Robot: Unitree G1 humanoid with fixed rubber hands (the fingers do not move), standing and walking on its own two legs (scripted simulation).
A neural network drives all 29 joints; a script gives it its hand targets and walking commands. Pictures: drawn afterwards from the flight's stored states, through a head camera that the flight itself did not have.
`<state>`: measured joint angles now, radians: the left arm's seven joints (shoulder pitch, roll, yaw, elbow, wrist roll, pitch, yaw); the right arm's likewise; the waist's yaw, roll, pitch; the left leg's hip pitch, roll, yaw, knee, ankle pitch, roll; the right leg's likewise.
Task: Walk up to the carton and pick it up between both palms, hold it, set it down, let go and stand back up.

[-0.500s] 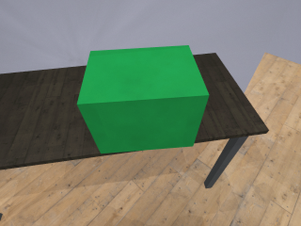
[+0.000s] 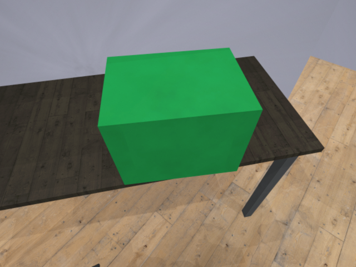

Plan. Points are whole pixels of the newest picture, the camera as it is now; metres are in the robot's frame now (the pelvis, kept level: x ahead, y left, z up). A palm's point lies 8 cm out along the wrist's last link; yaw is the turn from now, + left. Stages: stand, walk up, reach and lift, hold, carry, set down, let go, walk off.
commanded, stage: walk up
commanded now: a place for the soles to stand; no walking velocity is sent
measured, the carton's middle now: (176, 117) +0.46 +0.00 +0.06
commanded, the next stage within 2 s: reach and lift in 1.18 s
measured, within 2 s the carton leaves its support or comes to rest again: neither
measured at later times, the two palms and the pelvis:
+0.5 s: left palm out of the picture +0.05 +0.19 -0.12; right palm out of the picture +0.03 -0.26 -0.12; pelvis -0.02 -0.02 +0.00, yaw +0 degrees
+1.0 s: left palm out of the picture +0.09 +0.20 -0.11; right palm out of the picture +0.04 -0.25 -0.12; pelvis -0.01 -0.01 +0.00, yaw -1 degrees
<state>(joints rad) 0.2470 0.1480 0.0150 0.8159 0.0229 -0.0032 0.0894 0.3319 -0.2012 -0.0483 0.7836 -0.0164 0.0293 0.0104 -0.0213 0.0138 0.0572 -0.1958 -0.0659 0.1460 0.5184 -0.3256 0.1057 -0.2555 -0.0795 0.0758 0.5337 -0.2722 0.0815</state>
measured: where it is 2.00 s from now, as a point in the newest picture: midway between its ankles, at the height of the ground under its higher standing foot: outside the picture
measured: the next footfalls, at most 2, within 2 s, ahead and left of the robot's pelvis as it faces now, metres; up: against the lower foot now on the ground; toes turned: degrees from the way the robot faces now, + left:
none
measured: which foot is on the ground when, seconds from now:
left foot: down 0.00-1.00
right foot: down 0.00-1.00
